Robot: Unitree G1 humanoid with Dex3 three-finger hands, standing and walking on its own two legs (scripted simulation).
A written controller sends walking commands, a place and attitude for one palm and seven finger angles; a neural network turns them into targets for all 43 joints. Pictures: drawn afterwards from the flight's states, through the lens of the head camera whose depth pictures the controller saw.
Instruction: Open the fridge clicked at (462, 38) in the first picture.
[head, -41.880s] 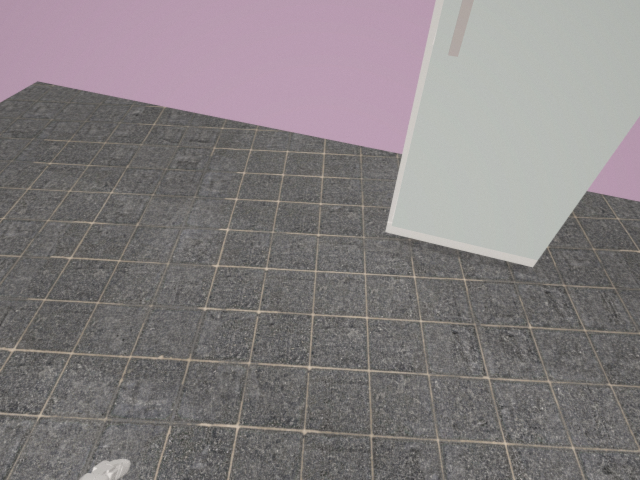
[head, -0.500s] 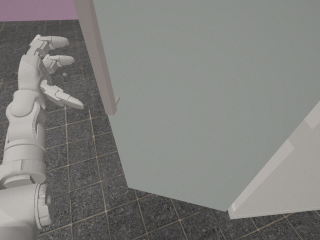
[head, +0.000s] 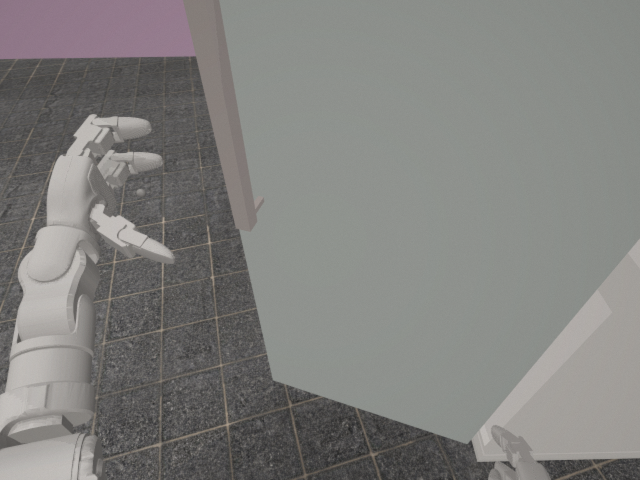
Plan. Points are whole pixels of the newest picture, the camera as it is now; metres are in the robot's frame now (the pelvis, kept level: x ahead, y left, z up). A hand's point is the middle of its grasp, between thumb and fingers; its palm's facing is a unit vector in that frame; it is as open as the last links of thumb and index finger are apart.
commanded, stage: slip the hand off the handle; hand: left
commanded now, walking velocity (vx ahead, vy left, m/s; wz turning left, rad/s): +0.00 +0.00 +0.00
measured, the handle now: (232, 102) +0.49 +0.15 +0.25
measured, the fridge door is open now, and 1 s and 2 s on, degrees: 71 71 71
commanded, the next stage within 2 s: draw the hand back to the body in 0.06 s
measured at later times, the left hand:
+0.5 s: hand (104, 227) +0.30 +0.25 +0.21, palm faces -0.03 -1.00 -0.01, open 14.7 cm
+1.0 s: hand (65, 297) +0.24 +0.27 +0.17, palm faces +0.42 -0.87 -0.26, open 12.7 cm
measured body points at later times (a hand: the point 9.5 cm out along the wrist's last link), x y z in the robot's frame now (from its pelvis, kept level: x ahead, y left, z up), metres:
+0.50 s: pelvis +0.01 -0.01 +0.00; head -0.03 -0.03 +0.45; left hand +0.30 +0.30 +0.21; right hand +0.20 -0.24 -0.06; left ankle +0.04 +0.12 -0.73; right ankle -0.01 -0.12 -0.73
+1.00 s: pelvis +0.00 +0.02 +0.01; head -0.02 +0.00 +0.46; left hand +0.21 +0.32 +0.19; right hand +0.17 -0.20 -0.08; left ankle +0.04 +0.13 -0.73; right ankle -0.01 -0.12 -0.73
